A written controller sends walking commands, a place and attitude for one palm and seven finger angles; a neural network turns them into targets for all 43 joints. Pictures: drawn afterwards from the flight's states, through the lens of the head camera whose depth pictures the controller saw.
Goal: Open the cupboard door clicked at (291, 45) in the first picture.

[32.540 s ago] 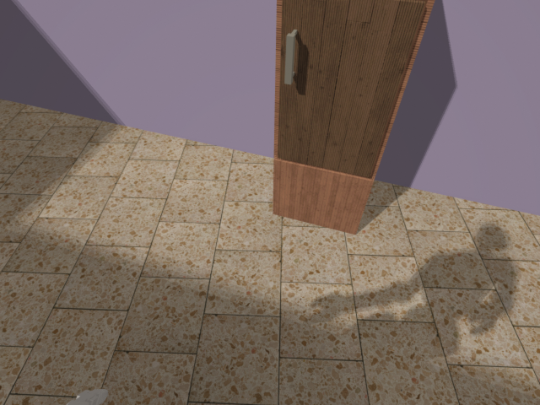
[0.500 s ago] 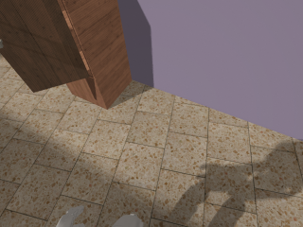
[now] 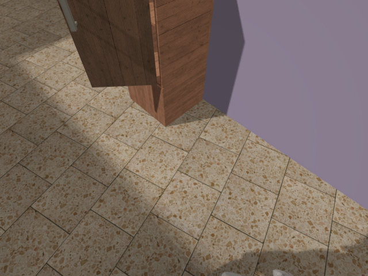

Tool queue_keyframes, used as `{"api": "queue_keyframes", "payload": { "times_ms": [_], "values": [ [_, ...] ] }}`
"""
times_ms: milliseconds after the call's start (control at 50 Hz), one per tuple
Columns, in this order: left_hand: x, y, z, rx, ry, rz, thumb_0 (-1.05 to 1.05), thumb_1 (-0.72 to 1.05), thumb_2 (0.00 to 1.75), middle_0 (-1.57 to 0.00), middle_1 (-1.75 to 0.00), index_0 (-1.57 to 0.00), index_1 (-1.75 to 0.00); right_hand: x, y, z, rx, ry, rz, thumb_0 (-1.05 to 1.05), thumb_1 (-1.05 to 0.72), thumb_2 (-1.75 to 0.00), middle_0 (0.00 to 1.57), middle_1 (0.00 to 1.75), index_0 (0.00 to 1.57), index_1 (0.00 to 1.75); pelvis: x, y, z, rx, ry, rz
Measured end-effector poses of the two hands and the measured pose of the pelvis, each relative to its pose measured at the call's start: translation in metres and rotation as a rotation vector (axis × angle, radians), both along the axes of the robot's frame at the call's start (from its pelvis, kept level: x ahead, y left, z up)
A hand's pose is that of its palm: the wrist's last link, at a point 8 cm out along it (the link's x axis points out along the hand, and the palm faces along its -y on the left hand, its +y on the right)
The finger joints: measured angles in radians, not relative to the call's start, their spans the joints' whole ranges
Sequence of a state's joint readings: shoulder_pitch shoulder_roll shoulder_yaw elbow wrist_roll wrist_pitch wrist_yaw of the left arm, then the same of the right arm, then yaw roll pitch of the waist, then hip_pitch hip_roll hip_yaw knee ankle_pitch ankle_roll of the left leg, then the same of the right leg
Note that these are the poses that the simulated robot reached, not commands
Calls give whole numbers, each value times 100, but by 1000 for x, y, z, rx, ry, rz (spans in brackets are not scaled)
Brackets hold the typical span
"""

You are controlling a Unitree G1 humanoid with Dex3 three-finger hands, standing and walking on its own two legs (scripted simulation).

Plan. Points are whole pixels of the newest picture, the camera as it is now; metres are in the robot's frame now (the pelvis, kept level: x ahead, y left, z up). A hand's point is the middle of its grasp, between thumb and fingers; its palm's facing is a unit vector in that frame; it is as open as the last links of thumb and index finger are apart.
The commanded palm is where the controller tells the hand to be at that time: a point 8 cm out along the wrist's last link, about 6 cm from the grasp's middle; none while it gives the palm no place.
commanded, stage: take the last steps up to it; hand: left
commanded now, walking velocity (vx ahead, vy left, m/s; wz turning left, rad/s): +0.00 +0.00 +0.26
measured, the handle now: (68, 10) +1.01 +0.55 +0.04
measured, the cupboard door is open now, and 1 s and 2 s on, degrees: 50 50 50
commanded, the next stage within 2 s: come to a stop and stand still in 1.50 s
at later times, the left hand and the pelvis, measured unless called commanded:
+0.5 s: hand out of the picture -0.03 +0.18 -0.17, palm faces +0.29 -0.94 -0.18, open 7.4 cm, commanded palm none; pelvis +0.07 +0.02 +0.00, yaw +11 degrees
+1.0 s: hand (91, 188) +0.34 +0.30 -0.15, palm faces +0.13 -0.97 -0.19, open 7.4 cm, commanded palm none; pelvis +0.23 +0.11 +0.00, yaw +10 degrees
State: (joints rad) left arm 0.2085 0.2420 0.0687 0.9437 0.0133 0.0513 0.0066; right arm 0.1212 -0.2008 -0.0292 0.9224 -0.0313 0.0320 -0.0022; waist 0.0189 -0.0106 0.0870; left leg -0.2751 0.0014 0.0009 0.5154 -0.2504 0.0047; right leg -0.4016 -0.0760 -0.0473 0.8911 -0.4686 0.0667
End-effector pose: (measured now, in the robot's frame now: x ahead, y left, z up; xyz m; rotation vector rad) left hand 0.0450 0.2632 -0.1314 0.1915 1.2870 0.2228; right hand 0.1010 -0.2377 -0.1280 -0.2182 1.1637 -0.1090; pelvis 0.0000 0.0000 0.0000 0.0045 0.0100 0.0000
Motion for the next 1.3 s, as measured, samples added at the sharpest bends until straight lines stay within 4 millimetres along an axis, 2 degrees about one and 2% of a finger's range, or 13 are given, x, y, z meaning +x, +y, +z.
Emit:
{"api": "queue_keyframes", "payload": {
  "times_ms": [120, 300, 380, 460, 540, 580, 660, 820, 960, 1060, 1140, 1200, 1300],
  "values": [
    [3, -27, 4, 27, -47, 6, 1, 91, 89, -20, -30, -20, -30, -7, -16, -23, 56, 55, -10, 1, -91, -90, 21, 30, 20, 30, 5, -23, -8, 20, -3, 35],
    [-28, -59, 13, -45, 2, 111, 1, 91, 89, -20, -30, -20, -30, 5, -25, -7, 43, 149, 41, 1, -91, -90, 20, 30, 20, 30, 29, -23, 11, 39, 5, 112],
    [-53, -58, 10, -75, 69, 185, 1, 91, 89, -21, -30, -20, -30, 35, -11, -2, 31, 152, 100, 1, -91, -90, 20, 30, 20, 30, 43, -12, 13, 39, 9, 150],
    [-79, -48, 3, -105, 161, 258, 1, 91, 89, -21, -30, -20, -30, 82, 20, 1, 25, 108, 174, 1, -91, -90, 20, 30, 20, 30, 59, 8, 9, 31, 9, 177],
    [-95, -25, -13, -137, 258, 307, 1, 90, 89, -21, -30, -20, -30, 136, 64, 0, 18, 6, 239, 1, -91, -90, 20, 30, 20, 30, 81, 39, -5, 17, 7, 188],
    [-91, -8, -22, -145, 293, 308, 1, 90, 89, -21, -30, -20, -30, 154, 82, -4, 7, -57, 246, 1, -91, -90, 20, 30, 20, 30, 89, 54, -14, 9, 1, 194],
    [-40, 29, -23, -116, 234, 278, 1, 91, 89, -20, -30, -20, -30, 153, 105, -1, 6, -46, 220, 0, -91, -90, 20, 30, 20, 30, 107, 73, -8, 14, -2, 187],
    [121, 81, 0, -69, -68, 171, 1, 91, 89, -20, -30, -19, -30, 114, 108, 1, -13, 130, 116, -1, -95, -90, 21, 30, 20, 30, 155, 100, 7, 19, -2, 191],
    [247, 89, 11, -55, -203, 57, 1, 91, 90, -20, -30, -19, -30, 79, 112, -9, 11, 329, 25, 0, -93, -90, 20, 30, 20, 30, 208, 108, 3, 32, -9, 180],
    [322, 81, 8, -45, -262, -7, 1, 91, 89, -20, -30, -19, -30, 75, 117, -21, 47, 459, -31, 0, -92, -90, 20, 30, 20, 30, 257, 104, -11, 29, -15, 172],
    [334, 76, 7, -47, -267, 34, 1, 91, 89, -20, -30, -20, -30, 111, 118, -22, 59, 480, -30, 1, -91, -90, 20, 30, 20, 30, 284, 102, -9, 14, -33, 193],
    [317, 73, 6, -62, -181, 83, 0, 91, 89, -20, -30, -20, -30, 165, 121, -18, 57, 408, -7, 1, -91, -90, 20, 30, 20, 30, 304, 105, 0, 7, -24, 194],
    [291, 99, 10, -27, -76, 182, -3, 96, 89, -21, -30, -20, -30, 269, 138, -9, 58, 242, 61, 1, -91, -90, 20, 30, 20, 30, 338, 118, 11, 6, -2, 197]
  ]
}}
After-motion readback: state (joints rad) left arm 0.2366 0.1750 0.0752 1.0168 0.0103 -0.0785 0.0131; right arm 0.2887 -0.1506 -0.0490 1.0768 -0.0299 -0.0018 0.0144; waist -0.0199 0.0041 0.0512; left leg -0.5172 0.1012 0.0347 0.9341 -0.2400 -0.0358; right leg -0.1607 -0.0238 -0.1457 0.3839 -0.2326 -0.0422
